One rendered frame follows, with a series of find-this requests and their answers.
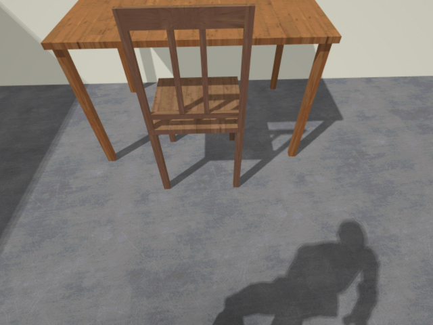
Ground chair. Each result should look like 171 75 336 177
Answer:
112 3 255 189

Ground table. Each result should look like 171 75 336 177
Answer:
41 0 342 161

